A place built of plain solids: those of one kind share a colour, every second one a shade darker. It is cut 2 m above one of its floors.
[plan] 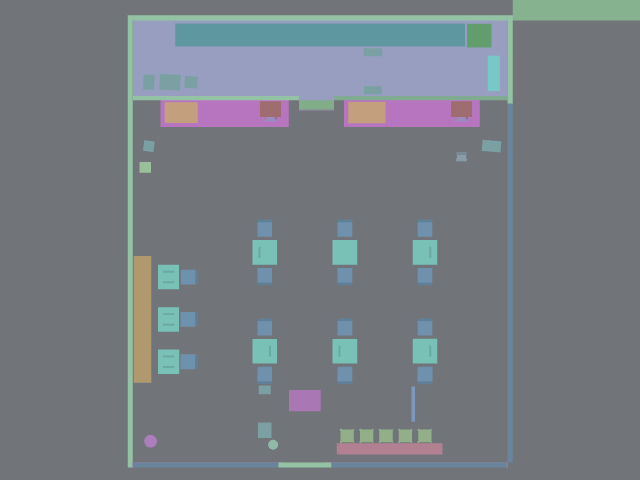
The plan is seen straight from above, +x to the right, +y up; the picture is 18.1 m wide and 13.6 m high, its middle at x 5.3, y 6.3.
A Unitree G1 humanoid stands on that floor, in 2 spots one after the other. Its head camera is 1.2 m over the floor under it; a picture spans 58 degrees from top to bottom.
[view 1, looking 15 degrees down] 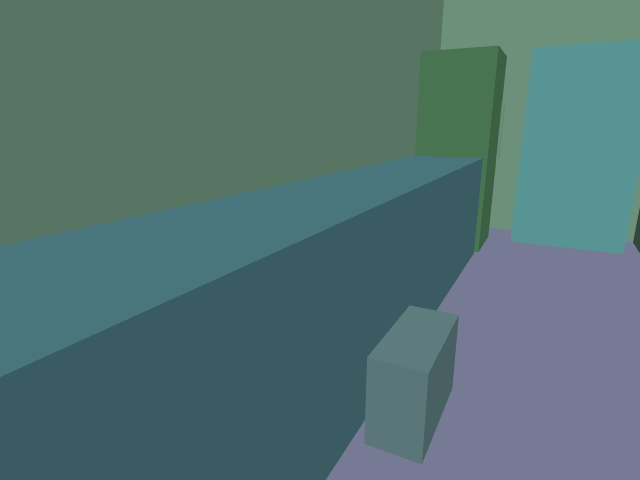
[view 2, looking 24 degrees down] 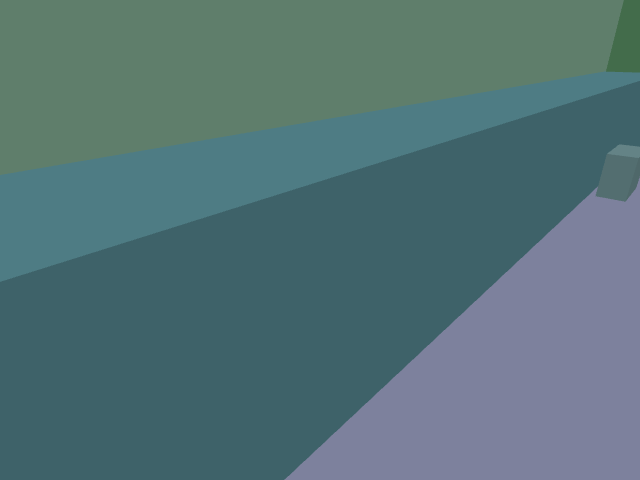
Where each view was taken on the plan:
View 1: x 5.20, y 11.22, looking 28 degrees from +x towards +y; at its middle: back_worktop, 1.25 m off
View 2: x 2.20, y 11.10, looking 42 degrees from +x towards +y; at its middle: back_worktop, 1.12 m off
